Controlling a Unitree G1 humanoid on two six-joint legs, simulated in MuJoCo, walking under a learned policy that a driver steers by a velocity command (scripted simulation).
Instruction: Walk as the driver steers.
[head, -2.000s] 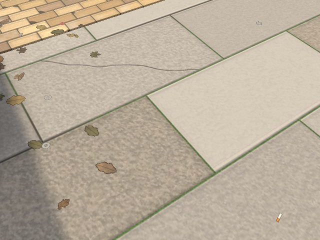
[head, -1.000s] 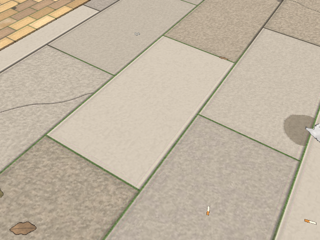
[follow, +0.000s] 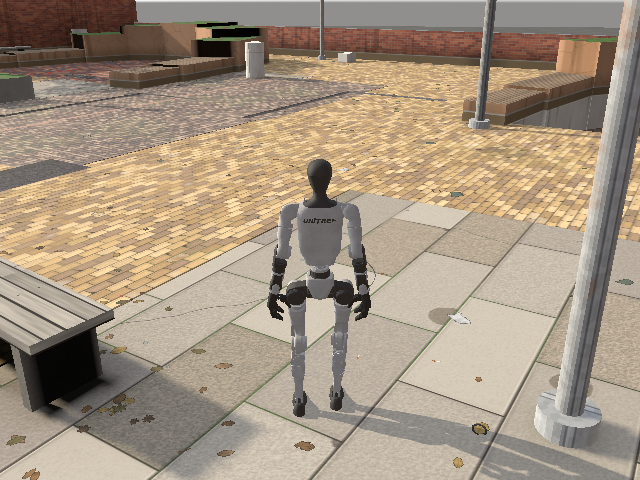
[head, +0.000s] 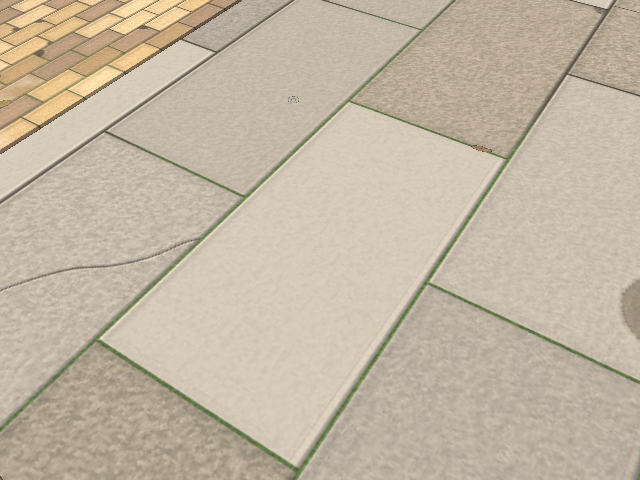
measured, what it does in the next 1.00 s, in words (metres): stands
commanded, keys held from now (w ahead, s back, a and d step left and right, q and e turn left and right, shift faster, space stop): no key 1.00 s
